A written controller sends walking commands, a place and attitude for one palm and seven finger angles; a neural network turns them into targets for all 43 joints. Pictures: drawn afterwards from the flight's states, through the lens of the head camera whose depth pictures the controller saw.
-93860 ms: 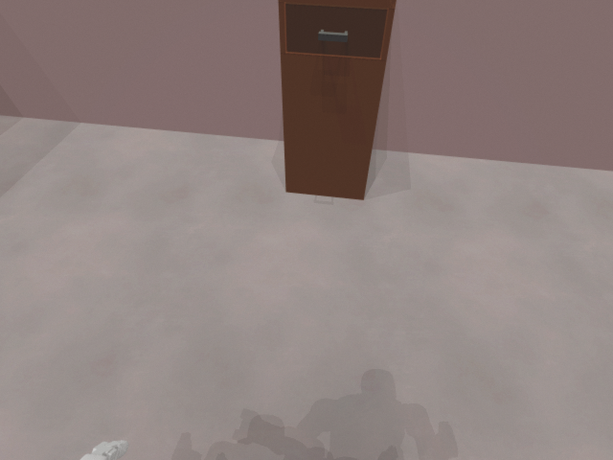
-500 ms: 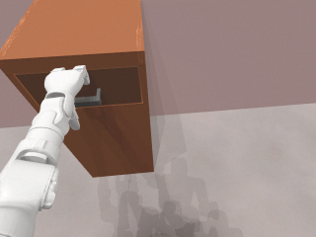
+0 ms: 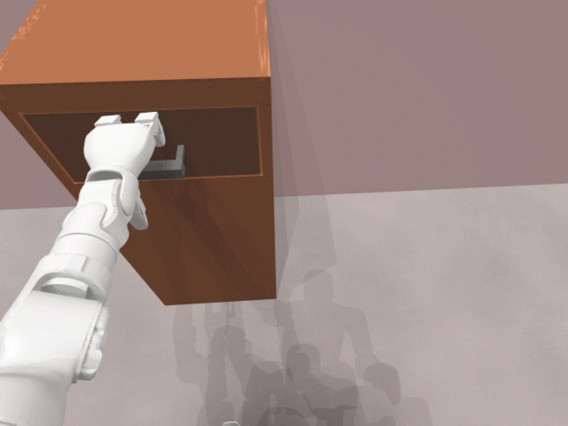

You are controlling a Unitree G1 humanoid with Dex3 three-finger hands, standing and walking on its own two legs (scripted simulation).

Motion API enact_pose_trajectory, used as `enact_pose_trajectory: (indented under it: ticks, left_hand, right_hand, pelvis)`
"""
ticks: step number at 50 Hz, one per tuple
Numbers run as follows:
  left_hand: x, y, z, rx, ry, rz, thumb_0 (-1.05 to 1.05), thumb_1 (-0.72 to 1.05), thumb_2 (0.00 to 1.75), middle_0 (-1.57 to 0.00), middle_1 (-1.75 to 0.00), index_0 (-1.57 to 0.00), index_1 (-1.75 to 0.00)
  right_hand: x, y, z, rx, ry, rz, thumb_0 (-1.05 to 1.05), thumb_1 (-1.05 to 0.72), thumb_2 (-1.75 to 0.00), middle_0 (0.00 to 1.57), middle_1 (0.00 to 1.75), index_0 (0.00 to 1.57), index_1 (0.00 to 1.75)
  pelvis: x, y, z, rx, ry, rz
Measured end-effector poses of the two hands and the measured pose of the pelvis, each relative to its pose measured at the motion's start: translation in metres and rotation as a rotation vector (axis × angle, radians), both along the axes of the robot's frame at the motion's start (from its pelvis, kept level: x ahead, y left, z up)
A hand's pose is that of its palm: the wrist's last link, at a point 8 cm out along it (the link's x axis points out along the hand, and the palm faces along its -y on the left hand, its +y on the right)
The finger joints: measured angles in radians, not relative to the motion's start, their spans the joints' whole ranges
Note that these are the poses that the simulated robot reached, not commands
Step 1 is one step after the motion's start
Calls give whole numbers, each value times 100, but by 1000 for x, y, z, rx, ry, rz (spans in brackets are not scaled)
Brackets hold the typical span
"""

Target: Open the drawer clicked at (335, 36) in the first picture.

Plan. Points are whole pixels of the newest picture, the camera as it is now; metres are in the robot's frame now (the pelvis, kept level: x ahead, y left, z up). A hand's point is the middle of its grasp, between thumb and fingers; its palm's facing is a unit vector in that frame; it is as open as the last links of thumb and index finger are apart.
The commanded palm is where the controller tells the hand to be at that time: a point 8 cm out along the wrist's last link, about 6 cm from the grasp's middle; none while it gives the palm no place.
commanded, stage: lower the fingers behind the handle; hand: left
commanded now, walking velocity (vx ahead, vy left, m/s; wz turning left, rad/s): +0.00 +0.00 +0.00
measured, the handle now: (153, 161) +0.53 +0.20 +0.03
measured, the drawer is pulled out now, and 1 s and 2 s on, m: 0.00 0.00 0.00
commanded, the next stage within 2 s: lift the fingers back up to retry in 1.10 s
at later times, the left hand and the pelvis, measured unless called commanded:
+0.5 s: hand (139, 179) +0.48 +0.21 +0.04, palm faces -0.01 -0.01 -1.00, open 13.8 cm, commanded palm +0.46 +0.21 +0.07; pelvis -0.01 +0.00 -0.01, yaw +0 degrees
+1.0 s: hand (139, 180) +0.48 +0.22 +0.04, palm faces -0.02 +0.00 -1.00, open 13.7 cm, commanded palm +0.46 +0.22 +0.06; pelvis -0.04 +0.01 -0.02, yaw -1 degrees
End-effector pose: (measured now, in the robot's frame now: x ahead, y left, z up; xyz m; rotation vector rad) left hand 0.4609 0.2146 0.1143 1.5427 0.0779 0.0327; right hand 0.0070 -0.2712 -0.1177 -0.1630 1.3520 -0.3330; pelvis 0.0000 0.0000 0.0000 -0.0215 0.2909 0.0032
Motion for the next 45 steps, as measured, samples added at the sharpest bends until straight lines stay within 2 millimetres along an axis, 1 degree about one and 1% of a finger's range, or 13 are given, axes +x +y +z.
enact_pose_trajectory:
  ticks: [5,8,10,16,24,32,45]
  left_hand:
    - [-1,-2,-1,14,26,9,0,-49,30,-33,-121,-32,-124]
    - [-2,-3,-10,22,67,3,0,-49,30,-32,-121,-31,-123]
    - [-2,-2,-10,19,54,-2,0,-49,30,-32,-123,-31,-122]
    - [-3,1,-12,10,27,-31,0,-49,30,-31,-126,-31,-121]
    - [-2,0,-15,21,-13,-24,0,-49,30,-31,-131,-32,-121]
    - [-2,-3,-16,33,-10,-5,0,-49,30,-31,-131,-32,-125]
    - [-2,-1,-17,32,0,-19,0,-49,30,-26,-136,-32,-122]
  right_hand:
    - [3,5,-1,11,-26,-1,1,-91,-90,20,30,21,30]
    - [3,5,-1,9,-39,-2,0,-91,-90,20,30,21,30]
    - [1,5,-1,3,-42,-3,0,-91,-90,20,30,21,30]
    - [-8,2,-3,-12,-23,-1,0,-91,-90,20,30,21,30]
    - [-21,0,-5,-20,10,-5,0,-91,-90,20,30,21,30]
    - [-29,3,-6,-19,12,-11,0,-91,-90,20,30,21,30]
    - [-45,9,-10,-31,3,-21,0,-91,-90,20,30,21,30]
  pelvis:
    - [-4,-1,-1,0,-3,0]
    - [-6,-1,-2,0,0,-3]
    - [-8,-2,-3,0,3,-6]
    - [-11,-1,-6,-2,18,-7]
    - [-14,0,-11,-7,36,-4]
    - [-20,2,-13,-10,41,-5]
    - [-33,6,-20,-15,50,-13]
